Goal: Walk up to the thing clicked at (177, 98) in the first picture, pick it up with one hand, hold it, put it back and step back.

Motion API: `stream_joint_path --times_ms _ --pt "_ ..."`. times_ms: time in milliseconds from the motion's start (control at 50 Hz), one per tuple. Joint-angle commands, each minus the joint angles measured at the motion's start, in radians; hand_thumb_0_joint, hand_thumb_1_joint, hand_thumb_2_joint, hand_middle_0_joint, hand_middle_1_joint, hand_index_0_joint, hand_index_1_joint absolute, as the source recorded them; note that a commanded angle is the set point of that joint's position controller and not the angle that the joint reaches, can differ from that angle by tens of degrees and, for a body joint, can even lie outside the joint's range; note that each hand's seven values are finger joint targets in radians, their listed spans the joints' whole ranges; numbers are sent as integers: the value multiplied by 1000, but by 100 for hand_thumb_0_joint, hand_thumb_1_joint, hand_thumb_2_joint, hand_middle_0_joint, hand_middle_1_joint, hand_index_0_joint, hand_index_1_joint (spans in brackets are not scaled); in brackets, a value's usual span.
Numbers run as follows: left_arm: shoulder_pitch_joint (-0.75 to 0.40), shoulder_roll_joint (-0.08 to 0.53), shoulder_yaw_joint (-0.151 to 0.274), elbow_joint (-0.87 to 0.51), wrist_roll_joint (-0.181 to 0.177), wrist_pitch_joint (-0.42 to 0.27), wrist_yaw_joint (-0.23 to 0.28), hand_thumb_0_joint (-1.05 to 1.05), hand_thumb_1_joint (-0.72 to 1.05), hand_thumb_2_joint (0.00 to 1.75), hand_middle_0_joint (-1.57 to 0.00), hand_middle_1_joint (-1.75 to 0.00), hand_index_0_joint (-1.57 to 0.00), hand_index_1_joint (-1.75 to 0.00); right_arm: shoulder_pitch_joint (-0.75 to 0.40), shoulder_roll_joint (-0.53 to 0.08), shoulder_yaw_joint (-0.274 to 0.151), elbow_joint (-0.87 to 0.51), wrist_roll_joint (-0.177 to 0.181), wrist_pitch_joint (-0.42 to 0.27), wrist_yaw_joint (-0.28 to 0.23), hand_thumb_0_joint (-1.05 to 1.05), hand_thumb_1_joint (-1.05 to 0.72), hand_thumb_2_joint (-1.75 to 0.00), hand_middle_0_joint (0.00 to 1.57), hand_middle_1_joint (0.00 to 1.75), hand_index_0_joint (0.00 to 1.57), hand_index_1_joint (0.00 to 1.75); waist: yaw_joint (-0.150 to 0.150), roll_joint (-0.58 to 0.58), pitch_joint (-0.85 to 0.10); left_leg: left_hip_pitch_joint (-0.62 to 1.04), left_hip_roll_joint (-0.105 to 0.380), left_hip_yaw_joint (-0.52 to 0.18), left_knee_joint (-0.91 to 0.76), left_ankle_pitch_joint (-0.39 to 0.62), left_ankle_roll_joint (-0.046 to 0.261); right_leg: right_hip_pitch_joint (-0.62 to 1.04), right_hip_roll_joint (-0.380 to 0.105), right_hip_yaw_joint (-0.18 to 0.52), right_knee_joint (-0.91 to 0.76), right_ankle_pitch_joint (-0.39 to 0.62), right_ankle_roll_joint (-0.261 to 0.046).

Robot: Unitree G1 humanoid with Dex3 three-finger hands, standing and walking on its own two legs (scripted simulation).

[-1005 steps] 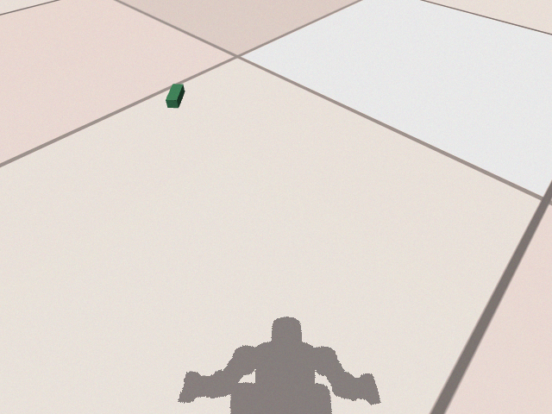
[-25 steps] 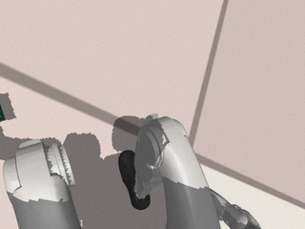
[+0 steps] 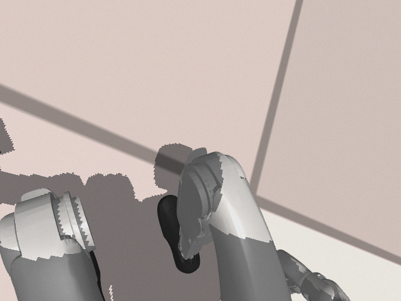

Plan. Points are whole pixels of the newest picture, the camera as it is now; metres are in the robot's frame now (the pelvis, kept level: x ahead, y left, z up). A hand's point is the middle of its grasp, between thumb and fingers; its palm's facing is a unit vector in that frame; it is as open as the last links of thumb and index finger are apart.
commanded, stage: close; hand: left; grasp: from above
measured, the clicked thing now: out of the picture +0.40 +0.36 -0.27
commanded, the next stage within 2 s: settle in 0.14 s
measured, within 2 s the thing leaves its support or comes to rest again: leaves its support in 0.58 s
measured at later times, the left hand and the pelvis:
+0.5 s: hand out of the picture +0.39 +0.36 -0.24, palm faces -0.42 -0.14 -0.90, open 10.1 cm; pelvis +0.00 +0.00 +0.00, yaw +0 degrees
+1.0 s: hand out of the picture +0.37 +0.36 -0.15, palm faces -0.49 -0.13 -0.86, open 9.9 cm; pelvis +0.00 -0.01 +0.03, yaw +5 degrees
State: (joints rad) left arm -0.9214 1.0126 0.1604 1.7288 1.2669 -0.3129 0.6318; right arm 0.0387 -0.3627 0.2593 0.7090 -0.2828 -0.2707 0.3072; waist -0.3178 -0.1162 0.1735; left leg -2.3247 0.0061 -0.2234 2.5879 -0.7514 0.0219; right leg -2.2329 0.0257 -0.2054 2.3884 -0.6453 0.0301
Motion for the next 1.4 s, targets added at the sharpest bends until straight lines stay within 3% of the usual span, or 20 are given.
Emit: stream_joint_path --times_ms 0,140,160,280,400,440,520,580,660,740,860,920,980,1080,1120,1140,1180,1220,1300,1380 --pt "-87 194 4 -43 -11 -48 10 0 27 50 -61 -65 -65 -61 194 -310 -83 7 1 20 -18 0 -89 -90 20 30 20 30 -23 386 -654 428 11 65 -282 261 -3 390 52 -64 -191 237 -43" --pt "-147 201 -10 -119 13 -77 43 0 33 49 -67 -60 -70 -57 186 -314 -89 15 -8 40 -37 0 -89 -90 20 30 20 30 -16 410 -649 415 14 63 -285 240 -4 369 61 -63 -198 209 -48" --pt "-118 192 -17 -47 26 -68 48 0 34 50 -68 -62 -71 -58 182 -300 -79 12 -9 39 -38 0 -89 -90 20 30 20 30 -21 394 -627 405 17 60 -290 216 -5 356 63 -61 -197 188 -52" --pt "-160 179 -39 -99 51 -46 74 0 36 56 -74 -65 -77 -62 183 -304 -101 32 -14 27 -43 0 -91 -90 20 30 20 30 -19 421 -599 424 18 51 -306 177 -13 280 58 -66 -184 147 -51" --pt "-227 195 -16 -211 57 -11 69 0 41 64 -83 -61 -83 -61 159 -314 -135 30 1 6 -26 0 -91 -90 20 30 20 30 2 536 -662 517 19 32 -335 221 -31 225 40 -70 -142 186 -52" --pt "-171 247 48 -219 65 5 72 0 44 63 -85 -61 -86 -60 181 -314 -149 22 8 8 -23 0 -91 -90 20 30 20 30 26 565 -708 539 19 45 -336 243 -32 244 41 -63 -141 206 -56" --pt "-177 181 37 -361 30 23 42 0 44 58 -85 -58 -86 -57 173 -285 -187 27 30 3 -6 0 -91 -90 20 30 20 30 57 658 -773 576 10 73 -352 267 -39 234 32 -50 -133 224 -60" --pt "-145 170 74 -478 3 40 19 0 45 53 -84 -57 -86 -55 185 -285 -228 14 58 13 -1 0 -90 -90 20 30 20 30 87 673 -871 626 4 83 -370 327 -40 249 24 -41 -137 261 -61" --pt "-150 73 16 -530 -21 65 -30 0 51 52 -88 -57 -90 -55 215 -255 -260 44 96 37 3 0 -90 -90 20 30 20 30 95 635 -889 613 3 105 -382 341 -31 240 21 -14 -172 275 -67" --pt "-116 -12 -36 -455 -40 94 -101 0 56 54 -93 -58 -95 -56 236 -238 -273 36 122 69 -10 0 -90 -90 20 30 20 30 91 469 -838 493 -13 137 -382 294 -1 270 21 16 -239 252 -66" --pt "-151 -22 -48 -472 -72 73 -205 0 60 56 -97 -62 -99 -59 254 -216 -278 18 137 104 -34 0 -91 -90 20 30 20 30 87 318 -846 431 -27 141 -402 229 22 355 16 40 -286 193 -60" --pt "-163 33 -24 -479 -71 45 -236 0 61 56 -98 -61 -100 -59 263 -211 -275 7 138 121 -54 0 -91 -90 20 30 20 30 90 267 -822 374 -35 166 -377 202 31 409 15 71 -321 148 -55" --pt "-179 78 12 -537 -61 9 -246 0 60 56 -98 -59 -100 -57 253 -207 -276 -8 136 139 -77 0 -91 -90 20 30 20 30 107 296 -858 409 -36 173 -377 202 22 410 11 77 -326 130 -64" --pt "-177 123 71 -693 -41 -28 -221 0 62 64 -98 -61 -99 -60 239 -196 -301 -19 143 170 -108 0 -90 -90 20 30 20 30 170 461 -975 553 -35 175 -436 232 1 353 4 69 -300 153 -76" --pt "-173 126 80 -721 -28 -25 -212 0 73 63 -108 -63 -110 -61 242 -194 -317 -14 148 179 -117 0 -94 -91 20 30 20 30 177 482 -1005 592 -32 174 -458 236 -2 336 3 67 -298 158 -80" --pt "-154 91 65 -700 -28 -16 -211 0 65 66 -100 -55 -102 -54 245 -192 -324 -9 151 183 -122 0 -89 -89 20 30 20 30 170 485 -983 583 -35 171 -472 226 -3 314 1 62 -297 150 -80" --pt "-175 64 45 -693 -26 7 -212 0 70 69 -108 -56 -108 -56 257 -184 -332 0 158 188 -131 0 -91 -90 20 30 20 30 161 488 -967 600 -31 159 -511 205 -1 291 -4 58 -308 144 -76" --pt "-149 61 52 -673 -34 37 -225 0 67 69 -105 -55 -105 -56 271 -189 -348 7 167 193 -138 0 -91 -90 20 30 20 30 177 485 -967 619 -31 148 -543 202 -1 280 -8 57 -312 146 -73" --pt "-115 -7 -13 -694 -80 83 -300 0 68 67 -106 -56 -106 -56 307 -182 -367 1 188 200 -143 0 -91 -90 20 30 20 30 168 431 -965 648 -30 144 -589 220 7 328 -13 64 -364 173 -72" --pt "-55 -24 -18 -819 -132 92 -379 0 68 71 -106 -60 -107 -59 312 -173 -381 -26 210 218 -158 0 -91 -90 20 30 20 30 197 404 -1030 695 -30 155 -616 264 9 421 -14 83 -409 208 -69"
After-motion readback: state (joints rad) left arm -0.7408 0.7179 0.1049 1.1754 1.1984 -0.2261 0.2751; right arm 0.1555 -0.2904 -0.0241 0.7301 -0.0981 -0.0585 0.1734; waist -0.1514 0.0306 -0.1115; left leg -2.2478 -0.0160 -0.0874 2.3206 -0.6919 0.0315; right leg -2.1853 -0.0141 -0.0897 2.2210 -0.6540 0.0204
